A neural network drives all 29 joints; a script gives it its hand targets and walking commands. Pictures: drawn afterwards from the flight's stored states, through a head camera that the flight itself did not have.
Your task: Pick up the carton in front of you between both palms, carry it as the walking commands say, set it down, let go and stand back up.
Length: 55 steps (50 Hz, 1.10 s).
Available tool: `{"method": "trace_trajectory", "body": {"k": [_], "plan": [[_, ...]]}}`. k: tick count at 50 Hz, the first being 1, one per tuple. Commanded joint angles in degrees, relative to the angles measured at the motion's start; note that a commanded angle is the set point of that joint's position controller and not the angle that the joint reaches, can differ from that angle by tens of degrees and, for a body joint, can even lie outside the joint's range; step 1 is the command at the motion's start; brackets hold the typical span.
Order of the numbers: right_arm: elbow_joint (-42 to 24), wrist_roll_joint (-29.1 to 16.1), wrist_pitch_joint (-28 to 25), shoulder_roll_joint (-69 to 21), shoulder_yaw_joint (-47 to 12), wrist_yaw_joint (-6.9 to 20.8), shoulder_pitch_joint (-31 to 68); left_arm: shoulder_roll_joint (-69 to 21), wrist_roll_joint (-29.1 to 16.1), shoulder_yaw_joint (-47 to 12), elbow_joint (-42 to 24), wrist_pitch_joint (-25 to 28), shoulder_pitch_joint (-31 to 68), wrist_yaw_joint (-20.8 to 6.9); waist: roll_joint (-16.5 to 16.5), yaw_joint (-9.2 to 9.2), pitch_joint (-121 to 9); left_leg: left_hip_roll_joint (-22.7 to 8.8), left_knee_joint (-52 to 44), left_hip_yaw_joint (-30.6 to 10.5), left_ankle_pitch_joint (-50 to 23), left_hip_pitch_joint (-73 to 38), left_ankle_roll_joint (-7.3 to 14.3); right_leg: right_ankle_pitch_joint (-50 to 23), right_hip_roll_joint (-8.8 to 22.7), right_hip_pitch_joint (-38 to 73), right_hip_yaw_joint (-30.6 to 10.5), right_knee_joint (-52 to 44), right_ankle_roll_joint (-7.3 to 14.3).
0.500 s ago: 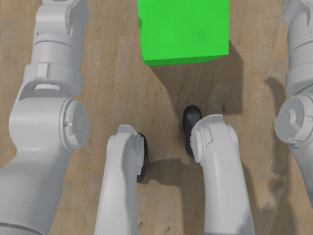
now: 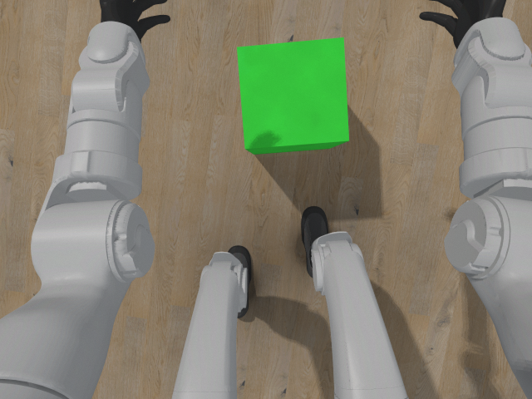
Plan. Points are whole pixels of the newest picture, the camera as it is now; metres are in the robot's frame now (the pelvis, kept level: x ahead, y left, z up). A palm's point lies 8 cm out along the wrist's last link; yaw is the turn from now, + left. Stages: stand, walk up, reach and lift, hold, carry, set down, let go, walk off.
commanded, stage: let go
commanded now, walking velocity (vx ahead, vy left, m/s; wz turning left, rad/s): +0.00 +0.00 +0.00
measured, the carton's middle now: (290, 106) +0.52 -0.08 -0.49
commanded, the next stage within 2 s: stand in 1.40 s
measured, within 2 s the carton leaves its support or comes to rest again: neither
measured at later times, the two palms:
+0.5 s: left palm (60, 141) +0.43 +0.16 +0.01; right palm out of the picture +0.38 -0.28 +0.00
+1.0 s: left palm out of the picture +0.27 +0.23 +0.09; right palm out of the picture +0.23 -0.23 +0.09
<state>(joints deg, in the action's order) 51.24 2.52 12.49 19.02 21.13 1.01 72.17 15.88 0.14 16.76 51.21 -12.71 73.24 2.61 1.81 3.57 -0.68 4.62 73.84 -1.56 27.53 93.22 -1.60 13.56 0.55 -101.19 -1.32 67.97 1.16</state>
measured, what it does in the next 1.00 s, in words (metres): rises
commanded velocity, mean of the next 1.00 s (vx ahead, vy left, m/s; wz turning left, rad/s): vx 0.00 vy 0.00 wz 0.00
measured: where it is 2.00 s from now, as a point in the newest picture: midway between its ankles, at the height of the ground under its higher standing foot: (277, 274)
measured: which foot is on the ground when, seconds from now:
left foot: down 0.00-1.00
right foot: down 0.00-1.00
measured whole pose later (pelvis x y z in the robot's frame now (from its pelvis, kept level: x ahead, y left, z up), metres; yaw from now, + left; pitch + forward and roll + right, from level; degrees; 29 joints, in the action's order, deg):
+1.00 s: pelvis +0.09 +0.01 +0.16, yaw -3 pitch +1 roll -1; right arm 23.0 -0.2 3.2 13.0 2.2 3.4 -14.4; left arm 11.4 0.9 2.8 27.0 -1.9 -10.9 -2.9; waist 2.0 0.4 3.8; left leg 0.9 26.6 -4.2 19.5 8.3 0.7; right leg 9.0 -1.5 -16.4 0.1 24.1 0.2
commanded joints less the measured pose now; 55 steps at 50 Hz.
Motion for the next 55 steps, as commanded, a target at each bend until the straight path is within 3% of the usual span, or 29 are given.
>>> {"method": "trace_trajectory", "body": {"k": [1, 9, 14, 18, 28, 39, 46, 55], "plan": [[-5.89, 2.02, -1.59, 5.96, 1.30, 0.39, 11.29, 5.14, 1.98, 1.45, -5.59, 1.53, 11.48, -0.51, -1.38, 1.24, -58.78, 1.35, -14.34, 4.40, -10.22, -3.97, -1.83, -22.75, -1.98, 66.21, 0.38, -2.12, -0.84], [-13.70, 6.30, -1.45, 4.76, -1.60, 2.80, -6.84, 1.25, 6.04, 0.56, -14.00, 1.59, -7.88, 0.81, -2.92, 0.88, -63.40, 1.24, -22.81, 3.82, -17.28, -14.73, -1.96, -31.18, -1.65, 83.17, -0.54, -9.07, 0.17], [-19.87, 4.42, -3.33, 3.16, -4.92, 3.57, -18.50, -0.49, 5.02, -2.00, -21.12, 3.89, -19.78, 0.54, -4.32, 0.72, -57.29, 1.02, -27.92, 3.17, -16.97, -17.64, -1.26, -34.31, -0.76, 90.81, -2.59, -13.68, 0.52], [-20.68, 1.91, -5.37, 0.93, -7.19, 3.64, -28.56, -0.95, 4.54, -3.02, -22.01, 6.09, -28.95, -0.63, -3.79, 0.12, -50.82, 0.42, -31.29, 2.63, -15.60, -21.60, -0.82, -34.08, -0.14, 93.72, -3.79, -17.51, 0.20], [-23.41, -0.46, -10.49, -2.26, -11.24, 2.56, -53.38, -1.70, 3.62, -5.51, -20.67, 10.98, -52.52, -3.23, -3.79, -1.32, -35.95, -1.37, -38.51, 0.86, -14.31, -35.97, 0.27, -29.25, 0.59, 98.09, -4.02, -26.45, -0.81], [-30.61, -2.00, -12.74, -2.44, -15.33, 2.19, -76.36, -1.24, 1.37, -10.18, -26.40, 13.69, -72.40, -4.80, -1.39, -1.93, -17.48, -3.40, -49.13, -0.44, -15.73, -59.52, 1.55, -17.78, -1.26, 101.13, -0.17, -36.78, -1.43], [-33.51, -2.79, -11.10, -0.87, -17.17, 2.22, -82.92, -0.26, 0.86, -12.46, -29.30, 12.57, -80.23, -5.13, 1.76, -3.21, -3.52, -5.53, -57.26, -1.72, -12.89, -61.80, 2.22, -15.49, -3.13, 110.62, 1.29, -40.41, -2.27], [-33.92, -2.35, -6.93, -0.04, -17.00, 2.48, -84.22, 0.06, 0.37, -13.30, -31.31, 8.72, -81.78, -6.49, 0.10, -3.25, 4.62, -6.22, -58.65, -1.51, -12.64, -64.81, 2.79, -13.82, -3.26, 115.48, 1.04, -42.01, -2.29]]}}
